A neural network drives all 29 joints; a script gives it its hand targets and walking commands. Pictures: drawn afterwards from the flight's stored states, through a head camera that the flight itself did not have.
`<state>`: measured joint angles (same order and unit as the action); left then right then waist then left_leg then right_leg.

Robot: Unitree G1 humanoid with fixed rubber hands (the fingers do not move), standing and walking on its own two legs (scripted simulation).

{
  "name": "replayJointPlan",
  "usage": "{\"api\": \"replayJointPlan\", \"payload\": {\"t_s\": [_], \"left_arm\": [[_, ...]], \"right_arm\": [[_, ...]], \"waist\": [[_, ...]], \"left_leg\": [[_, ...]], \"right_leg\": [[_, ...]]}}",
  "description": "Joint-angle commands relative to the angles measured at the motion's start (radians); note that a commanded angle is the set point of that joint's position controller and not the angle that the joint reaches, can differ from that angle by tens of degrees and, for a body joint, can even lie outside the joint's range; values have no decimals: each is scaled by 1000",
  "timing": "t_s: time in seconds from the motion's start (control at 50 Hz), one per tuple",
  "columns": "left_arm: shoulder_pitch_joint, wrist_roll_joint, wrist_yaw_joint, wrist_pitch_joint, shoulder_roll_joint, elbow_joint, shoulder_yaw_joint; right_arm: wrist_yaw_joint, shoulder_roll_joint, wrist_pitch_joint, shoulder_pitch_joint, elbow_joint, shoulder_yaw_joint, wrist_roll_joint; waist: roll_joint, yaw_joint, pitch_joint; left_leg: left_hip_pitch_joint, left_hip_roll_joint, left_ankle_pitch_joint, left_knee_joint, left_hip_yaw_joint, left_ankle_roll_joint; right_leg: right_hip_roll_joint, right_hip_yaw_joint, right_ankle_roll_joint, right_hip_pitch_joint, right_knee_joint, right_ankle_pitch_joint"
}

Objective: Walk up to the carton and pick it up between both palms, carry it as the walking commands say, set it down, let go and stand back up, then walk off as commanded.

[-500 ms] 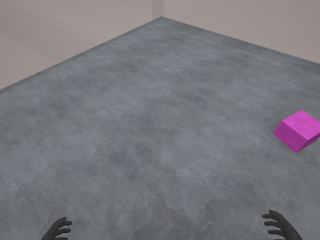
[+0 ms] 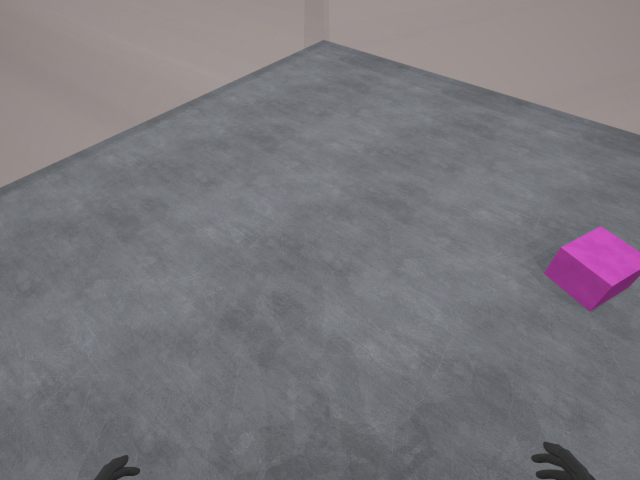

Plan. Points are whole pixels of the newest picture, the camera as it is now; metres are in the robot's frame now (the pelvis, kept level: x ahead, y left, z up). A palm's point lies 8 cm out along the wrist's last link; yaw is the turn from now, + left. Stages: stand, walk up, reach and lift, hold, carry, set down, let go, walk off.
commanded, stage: stand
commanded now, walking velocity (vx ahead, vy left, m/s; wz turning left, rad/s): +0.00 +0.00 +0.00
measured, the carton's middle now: (595, 267) +0.96 -1.04 -0.69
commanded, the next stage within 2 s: walk up in 0.62 s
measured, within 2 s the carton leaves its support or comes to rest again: neither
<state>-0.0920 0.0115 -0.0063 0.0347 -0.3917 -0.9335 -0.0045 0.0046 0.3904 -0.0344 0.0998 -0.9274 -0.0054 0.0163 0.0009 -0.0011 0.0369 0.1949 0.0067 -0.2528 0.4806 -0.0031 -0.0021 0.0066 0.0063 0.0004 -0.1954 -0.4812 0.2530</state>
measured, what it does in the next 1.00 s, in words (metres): lifts its right foot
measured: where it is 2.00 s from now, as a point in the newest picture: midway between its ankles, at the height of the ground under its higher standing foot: (439, 458)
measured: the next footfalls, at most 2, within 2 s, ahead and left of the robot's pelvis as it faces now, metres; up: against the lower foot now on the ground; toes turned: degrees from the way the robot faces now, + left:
right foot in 1.12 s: +0.11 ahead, -0.25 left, +0.00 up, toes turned -24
left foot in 1.42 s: +0.29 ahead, -0.08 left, +0.00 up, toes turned -23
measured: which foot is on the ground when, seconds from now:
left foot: down 0.00-1.00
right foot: down 0.00-0.84, up 0.86-1.00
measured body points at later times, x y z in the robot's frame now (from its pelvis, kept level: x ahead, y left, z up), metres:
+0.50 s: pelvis +0.00 +0.00 +0.01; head +0.00 +0.00 +0.46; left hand +0.11 +0.32 -0.10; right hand +0.11 -0.32 -0.11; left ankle +0.01 +0.12 -0.74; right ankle +0.01 -0.12 -0.74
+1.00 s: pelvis +0.01 -0.02 +0.00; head +0.03 -0.03 +0.45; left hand +0.20 +0.29 -0.08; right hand +0.07 -0.41 -0.07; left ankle +0.01 +0.12 -0.74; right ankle +0.05 -0.19 -0.70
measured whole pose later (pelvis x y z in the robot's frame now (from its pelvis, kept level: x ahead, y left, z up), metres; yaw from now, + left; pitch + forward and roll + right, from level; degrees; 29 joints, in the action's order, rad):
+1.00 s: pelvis +0.01 -0.02 +0.00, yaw -12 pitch -1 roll +1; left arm -0.19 0.05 -0.16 -0.03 -0.48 -0.81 -0.10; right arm -0.01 0.51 -0.09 0.16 -0.86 -0.11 0.04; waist -0.02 -0.01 0.03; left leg 0.11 0.09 -0.27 0.40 -0.20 -0.03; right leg 0.11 0.00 0.02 -0.50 -0.83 0.29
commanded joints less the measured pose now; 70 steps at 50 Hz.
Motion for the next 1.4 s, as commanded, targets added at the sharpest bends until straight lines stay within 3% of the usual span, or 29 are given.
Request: {"api": "replayJointPlan", "payload": {"t_s": [0.0, 0.32, 0.78, 0.8, 0.82, 0.84, 0.86, 0.88, 0.9, 0.94, 0.98, 1.02, 1.06, 1.08, 1.1, 1.12, 1.14, 1.16, 1.18, 1.22, 1.24, 1.28, 1.32, 1.34, 1.36, 1.38], "left_arm": [[50, -1, 4, 10, -169, 29, -34], [60, -1, 7, 4, -175, -51, -28], [53, -2, 10, -3, -180, -78, -27], [20, 36, -50, -35, -267, 75, -93], [135, 41, -88, -45, -234, 122, -95], [158, 57, -102, -53, -203, 188, -98], [119, 52, -109, -59, -203, 204, -94], [62, 47, -123, -56, -217, 209, -101], [24, 47, -136, -54, -219, 216, -110], [5, 36, -165, -56, -234, 218, -131], [35, 29, -180, -53, -207, 239, -129], [13, 26, -182, -47, -210, 233, -133], [-48, 24, -171, -42, -226, 222, -140], [-103, 26, -162, -37, -242, 210, -148], [-233, 27, -145, -28, -284, 183, -168], [-356, 31, -121, -17, -411, 183, -200], [-289, 15, -110, -15, -468, 222, -202], [-243, 3, -99, -16, -426, 223, -195], [-196, -1, -92, -12, -397, 244, -183], [-108, 8, -91, -10, -349, 273, -161], [-106, 9, -96, -8, -337, 285, -154], [-140, 9, -99, -3, -330, 299, -148], [-135, 9, -100, -1, -321, 320, -142], [-112, 9, -100, -2, -316, 330, -138], [-74, 9, -100, -4, -308, 340, -133], [-60, 11, -99, -7, -269, 349, -119]], "right_arm": [[-4, 167, -10, -47, 29, -34, -1], [-5, 173, -3, -58, -57, -33, -2], [-8, 178, 3, -53, -85, -32, -4], [-2, 323, -25, 6, 2, -108, -12], [-14, 354, -33, 177, -35, -135, -5], [-22, 402, -43, 196, -12, -155, 5], [-24, 387, -55, 82, 44, -161, 13], [-25, 364, -63, 36, 86, -154, 13], [-25, 344, -70, 16, 105, -150, 18], [-23, 340, -76, 11, 131, -158, 24], [-14, 354, -76, 19, 146, -167, 31], [-8, 362, -68, 26, 157, -172, 32], [-2, 368, -57, 27, 171, -172, 29], [-1, 356, -49, 40, 178, -166, 29], [1, 323, -42, 52, 190, -153, 31], [8, 247, -46, 41, 241, -121, 11], [8, 259, -52, 27, 266, -104, -6], [7, 320, -58, 29, 253, -118, -13], [8, 332, -65, 75, 237, -126, -12], [9, 328, -68, 153, 202, -129, -15], [16, 319, -64, 188, 187, -131, -7], [20, 298, -62, 200, 196, -132, 3], [22, 285, -73, 199, 206, -131, 9], [21, 281, -80, 222, 203, -132, 10], [20, 277, -87, 282, 189, -137, 11], [12, 287, -97, 366, 170, -149, 17]], "waist": [[0, 1, -67], [-1, 0, -54], [0, 1, -55], [-45, 49, -64], [62, 134, -31], [146, 143, -7], [64, 76, -6], [35, 38, -22], [49, 16, -13], [106, 15, 17], [138, 24, 25], [141, 14, 0], [150, -15, -17], [98, -42, -31], [-40, -114, -87], [-358, -193, -96], [-316, -136, -105], [-143, -97, -67], [-112, -60, -38], [-171, -16, -34], [-189, -13, -28], [-198, -22, -25], [-194, -19, -18], [-191, 2, -15], [-170, 48, -15], [-111, 100, -19]], "left_leg": [[-26, 100, 147, -107, 94, 43], [-53, 111, 133, -171, 95, 35], [-71, 117, 163, -190, 96, 33], [-302, 115, -132, -55, 30, 89], [-383, 261, -301, -182, 197, 156], [-334, 486, -345, -315, 355, 254], [-239, 546, -305, -325, 344, 261], [-186, 520, -293, -327, 276, 237], [-154, 491, -276, -336, 193, 217], [-59, 391, -166, -313, -3, 180], [14, 332, -115, -267, -132, 150], [52, 300, -112, -200, -184, 144], [85, 301, -193, -104, -190, 151], [123, 282, -205, 13, -212, 145], [218, 236, -104, 284, -246, 125], [499, 70, -188, 681, -277, 53], [620, 54, -329, 756, -53, 32], [581, 119, -270, 734, 9, 41], [543, 141, -225, 690, -6, 34], [367, 126, -226, 507, -37, 15], [300, 98, -224, 445, -61, 8], [258, 71, -182, 353, -72, 10], [198, 58, -106, 267, -75, 18], [128, 47, -64, 229, -82, 20], [2, 29, 0, 166, -97, 21], [-166, 6, 8, 103, -87, 24]], "right_leg": [[102, -97, -42, 25, 107, -148], [113, -100, -34, 49, 170, -132], [119, -97, -31, 69, 190, -161], [48, -172, -70, -257, 70, 34], [21, -111, -46, -484, -111, 207], [67, -90, -14, -588, -362, 203], [135, -136, -2, -604, -477, 145], [159, -139, 5, -557, -496, 107], [174, -132, 16, -518, -472, 89], [175, -66, 27, -398, -399, 42], [152, 10, 20, -290, -288, 17], [101, 96, 1, -186, -237, 8], [58, 151, -25, -114, -215, 44], [33, 163, -39, -42, -175, 75], [11, 126, -79, 132, -129, 147], [215, -383, -215, 241, 141, 417], [357, -735, -304, 204, 288, 520], [335, -639, -302, 162, 266, 550], [298, -541, -278, 93, 239, 506], [202, -332, -234, -65, 187, 321], [174, -292, -237, -120, 177, 255], [176, -318, -251, -136, 180, 256], [177, -334, -240, -170, 182, 303], [167, -324, -227, -221, 162, 319], [142, -297, -205, -312, 106, 352], [90, -270, -170, -436, -10, 385]]}}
